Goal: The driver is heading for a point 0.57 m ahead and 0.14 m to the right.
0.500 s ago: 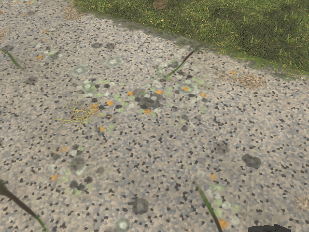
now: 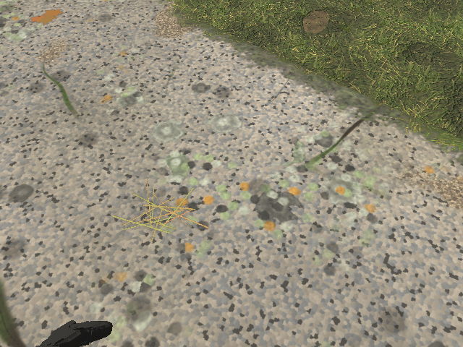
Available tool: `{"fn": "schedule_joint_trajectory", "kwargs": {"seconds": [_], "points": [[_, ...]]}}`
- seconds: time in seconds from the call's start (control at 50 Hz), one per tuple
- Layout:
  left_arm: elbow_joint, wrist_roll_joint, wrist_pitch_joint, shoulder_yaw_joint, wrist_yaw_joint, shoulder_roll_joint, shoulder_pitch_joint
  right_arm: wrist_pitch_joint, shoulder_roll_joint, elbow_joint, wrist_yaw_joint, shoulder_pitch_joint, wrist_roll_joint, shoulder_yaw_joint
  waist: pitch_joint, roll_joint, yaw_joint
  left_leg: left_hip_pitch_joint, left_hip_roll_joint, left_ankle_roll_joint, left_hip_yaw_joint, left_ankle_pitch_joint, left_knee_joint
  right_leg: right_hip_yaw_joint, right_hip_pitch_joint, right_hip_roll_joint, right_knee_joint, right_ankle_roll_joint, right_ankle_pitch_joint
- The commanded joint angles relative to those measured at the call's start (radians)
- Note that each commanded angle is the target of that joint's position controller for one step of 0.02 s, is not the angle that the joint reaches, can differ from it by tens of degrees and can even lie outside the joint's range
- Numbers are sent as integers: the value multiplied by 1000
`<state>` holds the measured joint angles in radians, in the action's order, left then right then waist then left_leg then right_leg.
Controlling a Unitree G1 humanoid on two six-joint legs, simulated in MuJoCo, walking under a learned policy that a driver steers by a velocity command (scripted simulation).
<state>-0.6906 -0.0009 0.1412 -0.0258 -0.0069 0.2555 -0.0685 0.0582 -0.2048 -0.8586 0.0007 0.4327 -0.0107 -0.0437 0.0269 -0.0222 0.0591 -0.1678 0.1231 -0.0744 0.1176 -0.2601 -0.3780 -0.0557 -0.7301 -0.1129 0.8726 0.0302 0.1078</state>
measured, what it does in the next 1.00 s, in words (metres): walks ahead: right foot, then left foot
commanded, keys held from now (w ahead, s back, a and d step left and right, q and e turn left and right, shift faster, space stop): w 0.56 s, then w+e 0.04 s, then no key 0.40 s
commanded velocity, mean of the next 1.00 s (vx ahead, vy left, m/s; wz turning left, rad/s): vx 0.40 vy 0.00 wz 0.04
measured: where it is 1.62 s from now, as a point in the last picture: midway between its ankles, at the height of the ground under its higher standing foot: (243, 340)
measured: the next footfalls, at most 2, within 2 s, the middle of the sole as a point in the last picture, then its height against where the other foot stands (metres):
right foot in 0.16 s outside the picture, level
left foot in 0.66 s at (199, 340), level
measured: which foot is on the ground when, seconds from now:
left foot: down 0.00-0.16, up 0.18-0.64, down 0.66-1.00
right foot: up 0.00-0.14, down 0.16-0.68, up 0.70-1.00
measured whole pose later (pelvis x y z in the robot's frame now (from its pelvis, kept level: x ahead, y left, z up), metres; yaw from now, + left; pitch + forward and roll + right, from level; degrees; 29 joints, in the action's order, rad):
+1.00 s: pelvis +0.48 -0.02 +0.00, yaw +1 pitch +2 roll +2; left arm -0.82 0.01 0.02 -0.04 -0.01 0.25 -0.13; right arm 0.04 -0.22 -0.80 0.00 0.23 0.01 -0.05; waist 0.00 -0.04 0.02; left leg -0.26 0.03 -0.03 -0.05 -0.21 -0.43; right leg -0.04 -0.45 -0.06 0.60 0.03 0.14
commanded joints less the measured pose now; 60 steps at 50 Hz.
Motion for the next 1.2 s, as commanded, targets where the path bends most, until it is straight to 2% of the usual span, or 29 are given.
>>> {"fn": "schedule_joint_trajectory", "kwargs": {"seconds": [0.02, 0.08, 0.14, 0.16, 0.18, 0.2, 0.22, 0.24, 0.26, 0.3, 0.34, 0.4, 0.48, 0.58, 0.62, 0.64, 0.66, 0.68, 0.7, 0.72, 0.76, 0.8, 0.86, 0.9, 1.0, 1.04, 1.06, 1.1, 1.2], "points": [[43, -14, -13, -4, -4, 45, 47, 29, -202, 88, -14, -22, -18, -48, -21, 78, -5, -256, -197, -156, 106, 176, 167, 62, 317, 71, -237, 13, -232], [68, -20, -14, -24, 3, 91, 106, 16, -195, 79, -18, 0, -24, -51, -39, 86, 3, -71, -261, -121, 170, 149, 85, 35, 269, 74, -341, -13, -191], [23, -2, -5, -62, 9, 155, -75, 1, -164, 106, -17, -29, -2, -48, 51, 118, -95, 30, -217, -58, 131, 498, -177, 67, 448, 100, -371, -87, -89], [-5, 14, -2, -73, 9, 201, -253, 1, -123, 137, -16, -46, 16, -32, 191, 63, -170, -101, -162, -18, 76, 390, -450, -64, 711, -28, -315, -147, -143], [-50, 19, -11, -100, 16, 299, -374, 18, -34, 132, -11, 154, -7, -7, 365, -294, -121, -445, -16, 70, -15, -89, -887, -560, 1081, -272, -428, -355, 29], [-59, -11, -18, -86, 23, 222, -392, 28, -92, 113, -7, 150, -18, -12, 390, -279, -145, -611, -52, 66, 52, -264, -1033, -814, 1112, -303, -564, -371, 333], [-42, -11, -28, -69, 14, 159, -306, 32, -156, 148, -4, -7, -28, -29, 214, -150, -165, -696, -109, 60, 28, -186, -1082, -660, 977, -259, -582, -313, 394], [-29, 1, -38, -57, 11, 137, -231, 33, -162, 186, -10, -130, -17, -26, 128, -41, -153, -668, -156, 53, -12, -95, -1042, -503, 813, -214, -582, -280, 295], [-33, 13, -38, -51, 16, 124, -187, 32, -151, 207, -14, -186, 1, -28, 57, -4, -122, -630, -185, 48, -25, -55, -969, -407, 667, -171, -600, -274, 182], [-44, 19, -30, -40, 23, 84, -155, 19, -125, 208, -16, -143, 4, -31, 33, -55, -60, -517, -223, 41, -25, -24, -865, -285, 529, -104, -644, -260, 67], [-62, 3, -24, -44, 25, 92, -168, 11, -105, 210, -18, -132, 3, -27, 32, -63, -44, -507, -233, 50, -44, -15, -772, -220, 506, -93, -671, -276, -28], [-81, -4, -30, -60, 13, 138, -191, 14, -85, 239, -16, -233, 12, -13, 21, -29, -63, -504, -246, 70, -60, 103, -556, -145, 499, -98, -696, -279, -125], [-109, -22, -41, -68, 10, 167, -248, 21, -83, 259, -4, -355, -2, -7, -4, -35, -114, -438, -213, 78, -85, 260, -318, -78, 521, -81, -698, -251, -97], [-149, -29, -62, -70, 13, 175, -323, 35, -100, 308, 17, -479, -12, -12, -41, -49, -160, -420, -174, 50, -106, 200, -167, -115, 641, -120, -625, -231, -94], [-153, -29, -76, -72, 8, 187, -297, 46, -118, 300, 21, -423, -5, -24, -23, -60, -107, -310, -139, 26, -128, 178, -76, -114, 660, -106, -531, -203, -227], [-151, -27, -80, -68, 6, 178, -285, 49, -144, 268, 16, -325, 9, -40, 41, -52, -61, -149, -117, 0, -147, 228, -36, -72, 645, -55, -408, -171, -398], [-133, -15, -73, -55, 4, 144, -266, 52, -203, 244, 8, -184, 31, -60, 158, -31, 1, 94, -214, -53, -62, 446, -81, -24, 539, 4, -216, -121, -371], [-105, 17, -53, -26, 5, 61, -307, 41, -287, 238, -3, -60, 56, -76, 305, 170, 20, 465, -466, -178, 207, 816, -166, 46, 210, 119, 129, -45, 66], [-120, 1, -40, -22, 11, 72, -372, 28, -258, 212, 2, -10, 34, -72, 413, 312, 24, 557, -577, -300, 433, 852, -104, -36, 42, 171, 333, -12, 549], [-129, -21, -44, -45, 12, 149, -331, 17, -206, 214, 3, -40, 22, -57, 325, 190, 32, 461, -531, -271, 351, 799, -83, -77, -13, 121, 415, -4, 524], [-105, -12, -70, -43, 5, 127, -223, 14, -139, 223, 7, -187, 13, -32, 152, 84, -28, 217, -435, -205, 171, 760, -27, -20, -8, 50, 338, 9, 411], [-107, -1, -103, -42, -5, 90, -231, 17, -119, 220, 13, -283, 23, -26, 89, 99, -100, -16, -378, -171, 81, 722, 47, -5, 159, 19, 199, 22, 327], [-116, 5, -112, -26, -8, 37, -236, 18, -143, 200, 5, -329, 35, -35, 99, 145, -128, -135, -322, -158, -43, 786, 65, 28, 329, 44, -18, 28, 194], [-115, 7, -111, -25, -7, 46, -200, 10, -154, 175, -3, -302, 29, -38, 124, 148, -108, -112, -324, -154, -53, 741, 65, 33, 374, 56, -117, 24, 88], [-108, 22, -121, -38, -5, 77, -136, -5, -122, 118, -6, -273, 10, -23, 82, 116, -106, -142, -280, -74, -37, 285, 11, 39, 523, 76, -381, -29, -71], [-80, 32, -122, -54, -16, 167, -101, -2, -89, 87, -9, -158, 38, -15, 69, -47, -32, -206, -159, 27, -102, -27, -91, -88, 612, -58, -411, -90, -332], [-83, 24, -129, -48, -18, 138, -60, -6, -59, 68, -18, -88, 38, -8, 84, -163, 8, -168, -130, 60, -135, -90, -96, -107, 562, -84, -425, -146, -193], [-81, 13, -133, -33, -5, 57, -17, -33, -105, 66, -34, -172, 30, -17, 14, -125, -36, -120, -134, 75, -148, -31, -98, -86, 445, -13, -457, -116, 85], [-122, 10, -115, -32, -4, 62, -39, -50, -100, 34, -41, -173, 25, -23, 20, -52, -50, -81, -157, 72, -123, 76, -98, -45, 480, 24, -400, -90, -74]]}}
